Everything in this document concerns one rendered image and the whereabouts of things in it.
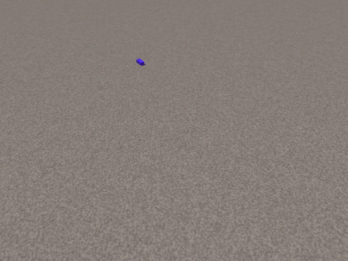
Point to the small box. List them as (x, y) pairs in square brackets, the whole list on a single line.
[(140, 62)]

